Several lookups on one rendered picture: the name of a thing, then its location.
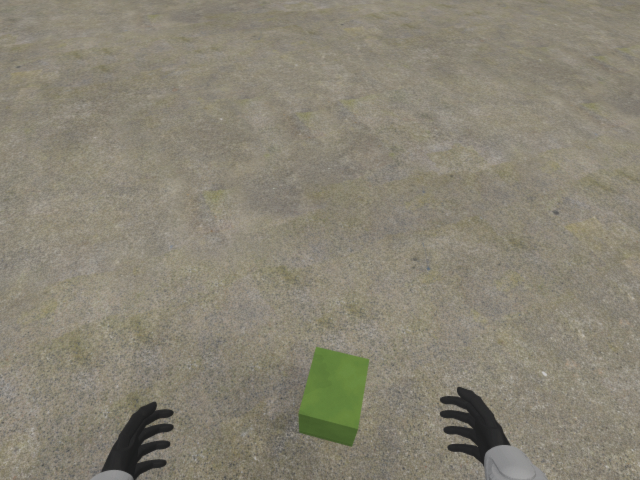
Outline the right robot hand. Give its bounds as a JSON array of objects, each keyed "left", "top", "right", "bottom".
[{"left": 440, "top": 387, "right": 511, "bottom": 466}]

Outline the left robot hand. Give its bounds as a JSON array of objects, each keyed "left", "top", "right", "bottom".
[{"left": 101, "top": 402, "right": 174, "bottom": 480}]

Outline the carton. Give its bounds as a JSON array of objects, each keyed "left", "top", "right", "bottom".
[{"left": 298, "top": 347, "right": 369, "bottom": 447}]

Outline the robot right forearm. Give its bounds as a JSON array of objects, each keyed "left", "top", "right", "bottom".
[{"left": 484, "top": 445, "right": 548, "bottom": 480}]

